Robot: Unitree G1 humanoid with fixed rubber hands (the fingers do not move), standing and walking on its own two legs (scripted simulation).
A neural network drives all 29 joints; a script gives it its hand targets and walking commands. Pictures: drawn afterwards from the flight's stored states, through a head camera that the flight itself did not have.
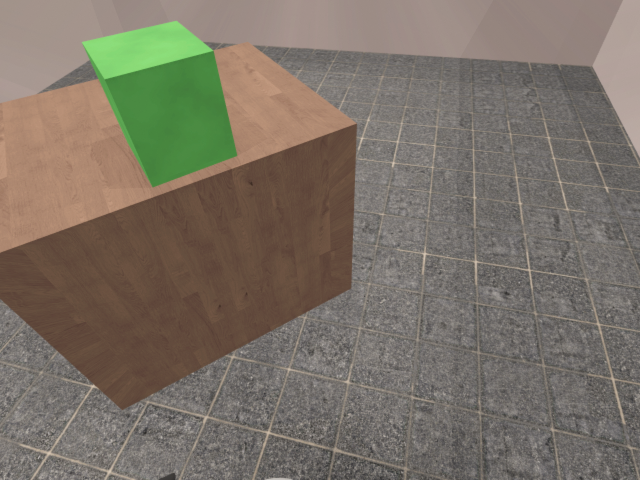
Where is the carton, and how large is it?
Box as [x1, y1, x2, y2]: [82, 21, 236, 186]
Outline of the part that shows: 176,21 82,42 127,142 152,186 236,155 213,51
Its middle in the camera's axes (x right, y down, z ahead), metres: -0.34 -0.29 +0.85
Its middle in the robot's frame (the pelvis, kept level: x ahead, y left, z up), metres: +0.85 +0.33 +0.08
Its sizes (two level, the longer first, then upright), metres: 0.213 0.198 0.235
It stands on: a pedestal, 0.70 m high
